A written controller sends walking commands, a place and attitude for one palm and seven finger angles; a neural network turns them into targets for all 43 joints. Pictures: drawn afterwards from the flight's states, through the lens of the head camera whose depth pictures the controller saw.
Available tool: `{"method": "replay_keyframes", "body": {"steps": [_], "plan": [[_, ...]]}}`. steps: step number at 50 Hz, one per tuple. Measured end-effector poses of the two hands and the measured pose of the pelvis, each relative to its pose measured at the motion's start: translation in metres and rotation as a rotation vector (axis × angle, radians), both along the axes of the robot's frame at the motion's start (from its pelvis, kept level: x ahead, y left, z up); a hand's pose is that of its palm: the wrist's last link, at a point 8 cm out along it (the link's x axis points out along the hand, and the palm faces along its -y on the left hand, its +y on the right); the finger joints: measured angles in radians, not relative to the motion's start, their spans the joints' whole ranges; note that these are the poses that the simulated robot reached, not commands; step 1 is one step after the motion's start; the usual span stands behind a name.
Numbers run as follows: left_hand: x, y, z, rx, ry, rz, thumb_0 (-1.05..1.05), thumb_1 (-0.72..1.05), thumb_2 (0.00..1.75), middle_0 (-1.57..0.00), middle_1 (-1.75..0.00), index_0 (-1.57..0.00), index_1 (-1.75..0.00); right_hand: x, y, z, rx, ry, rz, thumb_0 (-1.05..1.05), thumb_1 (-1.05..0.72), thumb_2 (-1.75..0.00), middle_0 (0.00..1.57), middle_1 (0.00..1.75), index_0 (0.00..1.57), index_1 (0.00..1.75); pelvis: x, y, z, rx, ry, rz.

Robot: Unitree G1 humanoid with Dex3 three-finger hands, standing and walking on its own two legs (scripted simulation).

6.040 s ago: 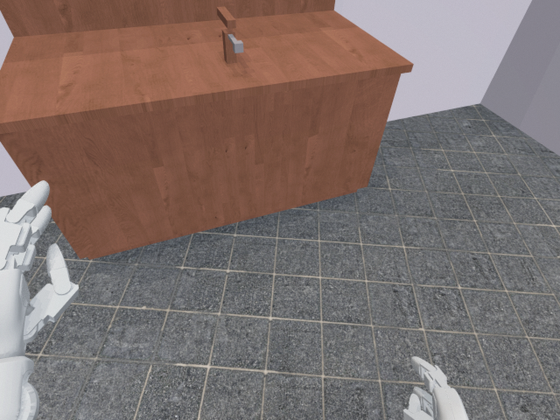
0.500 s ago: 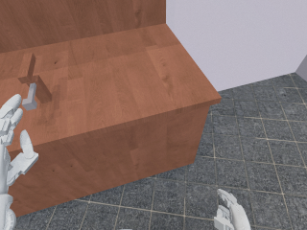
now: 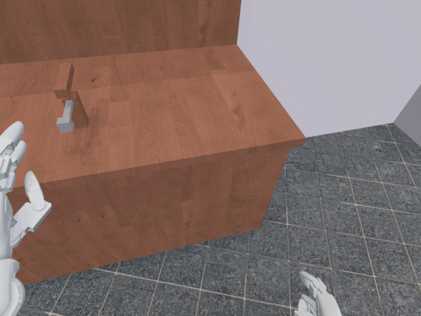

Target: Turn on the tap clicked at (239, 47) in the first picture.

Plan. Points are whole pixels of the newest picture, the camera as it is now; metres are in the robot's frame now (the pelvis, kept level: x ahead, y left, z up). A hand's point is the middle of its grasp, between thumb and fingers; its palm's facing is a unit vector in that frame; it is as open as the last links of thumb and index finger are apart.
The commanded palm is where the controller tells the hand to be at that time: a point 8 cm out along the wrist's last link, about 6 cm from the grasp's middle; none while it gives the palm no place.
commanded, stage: come to a stop and stand still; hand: left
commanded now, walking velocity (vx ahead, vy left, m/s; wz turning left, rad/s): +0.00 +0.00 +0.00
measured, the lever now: (65, 124) +0.50 +0.40 +0.06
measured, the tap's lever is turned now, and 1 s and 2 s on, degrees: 0 0 0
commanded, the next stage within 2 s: look again from close up in 0.56 s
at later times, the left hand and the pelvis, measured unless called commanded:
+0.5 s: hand (55, 223) +0.20 +0.23 +0.16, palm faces +0.38 -0.84 -0.39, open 7.4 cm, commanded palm +0.14 +0.28 +0.18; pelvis -0.02 +0.00 +0.00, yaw -1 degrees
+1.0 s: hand (60, 204) +0.23 +0.25 +0.15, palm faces +0.26 -0.89 -0.38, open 7.4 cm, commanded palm +0.17 +0.30 +0.18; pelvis -0.01 +0.03 +0.01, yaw -4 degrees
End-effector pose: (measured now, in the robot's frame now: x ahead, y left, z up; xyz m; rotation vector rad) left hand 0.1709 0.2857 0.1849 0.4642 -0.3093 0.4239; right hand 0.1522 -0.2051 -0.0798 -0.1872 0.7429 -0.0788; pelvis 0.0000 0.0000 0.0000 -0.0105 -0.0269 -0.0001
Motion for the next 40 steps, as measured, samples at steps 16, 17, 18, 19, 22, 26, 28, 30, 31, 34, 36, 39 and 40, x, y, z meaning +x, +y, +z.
{"method": "replay_keyframes", "body": {"steps": [16, 17, 18, 19, 22, 26, 28, 30, 31, 34, 36, 39, 40], "plan": [[-0.013, -0.003, -0.003, 0.016, 0.079, -0.038, 0.01, 0.89, 0.9, -0.21, -0.3, -0.22, -0.3, -0.032, -0.028, -0.001, -0.06, 0.058, -0.061, 0.01, -0.9, -0.9, 0.2, 0.3, 0.2, 0.3, -0.016, 0.0, 0.004, 0.006, 0.007, -0.008], [-0.013, -0.003, -0.003, 0.015, 0.076, -0.033, 0.01, 0.89, 0.9, -0.21, -0.3, -0.22, -0.3, -0.032, -0.029, -0.001, -0.062, 0.056, -0.06, 0.01, -0.9, -0.9, 0.2, 0.3, 0.2, 0.3, -0.017, 0.0, 0.004, 0.006, 0.007, -0.008], [-0.014, -0.003, -0.003, 0.013, 0.075, -0.029, 0.01, 0.89, 0.9, -0.21, -0.3, -0.21, -0.3, -0.032, -0.03, 0.0, -0.063, 0.051, -0.058, 0.01, -0.9, -0.9, 0.2, 0.3, 0.2, 0.3, -0.018, 0.0, 0.004, 0.006, 0.007, -0.009], [-0.014, -0.003, -0.004, 0.008, 0.074, -0.028, 0.01, 0.89, 0.9, -0.21, -0.3, -0.21, -0.3, -0.031, -0.03, 0.0, -0.063, 0.046, -0.056, 0.01, -0.9, -0.9, 0.2, 0.3, 0.2, 0.3, -0.019, 0.0, 0.004, 0.006, 0.007, -0.01], [-0.015, -0.008, -0.006, -0.008, 0.077, -0.035, 0.01, 0.89, 0.9, -0.21, -0.3, -0.21, -0.3, -0.028, -0.03, 0.002, -0.058, 0.026, -0.052, 0.01, -0.91, -0.9, 0.2, 0.3, 0.2, 0.3, -0.021, -0.001, 0.004, 0.005, 0.006, -0.011], [-0.016, -0.014, -0.008, -0.014, 0.088, -0.056, 0.01, 0.89, 0.9, -0.21, -0.3, -0.21, -0.3, -0.025, -0.027, 0.004, -0.048, 0.0, -0.05, 0.01, -0.91, -0.9, 0.2, 0.3, 0.2, 0.3, -0.023, -0.001, 0.004, 0.004, 0.007, -0.012], [-0.016, -0.015, -0.008, -0.012, 0.091, -0.062, 0.01, 0.89, 0.9, -0.21, -0.3, -0.21, -0.3, -0.024, -0.025, 0.005, -0.042, -0.008, -0.048, 0.01, -0.91, -0.9, 0.2, 0.3, 0.2, 0.3, -0.024, -0.001, 0.004, 0.003, 0.008, -0.013], [-0.017, -0.014, -0.007, -0.009, 0.092, -0.063, 0.01, 0.89, 0.9, -0.21, -0.3, -0.21, -0.3, -0.023, -0.022, 0.005, -0.038, -0.011, -0.046, 0.01, -0.9, -0.9, 0.2, 0.3, 0.2, 0.3, -0.024, -0.001, 0.004, 0.003, 0.009, -0.013], [-0.017, -0.014, -0.007, -0.008, 0.091, -0.061, 0.01, 0.89, 0.9, -0.21, -0.3, -0.21, -0.3, -0.023, -0.021, 0.006, -0.036, -0.011, -0.045, 0.01, -0.9, -0.9, 0.2, 0.3, 0.2, 0.3, -0.024, -0.001, 0.004, 0.002, 0.01, -0.013], [-0.014, -0.007, 0.0, 0.029, 0.074, -0.065, 0.01, 0.89, 0.9, -0.21, -0.3, -0.22, -0.3, -0.024, -0.017, 0.005, -0.04, -0.009, -0.034, 0.01, -0.9, -0.9, 0.2, 0.3, 0.2, 0.3, -0.026, -0.001, 0.004, 0.001, 0.007, -0.003], [-0.002, 0.01, 0.02, 0.118, -0.016, -0.054, 0.01, 0.89, 0.9, -0.22, -0.3, -0.22, -0.3, -0.024, -0.012, 0.003, -0.039, -0.013, 0.007, 0.01, -0.91, -0.9, 0.2, 0.3, 0.2, 0.3, -0.029, -0.003, 0.001, 0.002, 0.01, 0.008], [0.01, 0.031, 0.038, 0.116, -0.123, -0.002, 0.01, 0.89, 0.9, -0.22, -0.3, -0.22, -0.3, -0.025, -0.008, 0.003, -0.026, -0.021, 0.051, 0.01, -0.9, -0.9, 0.2, 0.3, 0.2, 0.3, -0.029, 0.0, 0.0, -0.004, 0.017, -0.019], [0.013, 0.032, 0.038, 0.094, -0.136, -0.004, 0.01, 0.89, 0.9, -0.21, -0.3, -0.22, -0.3, -0.026, -0.008, 0.005, -0.018, -0.031, 0.047, 0.01, -0.9, -0.9, 0.2, 0.3, 0.2, 0.3, -0.027, 0.003, 0.0, -0.006, 0.017, -0.032]]}}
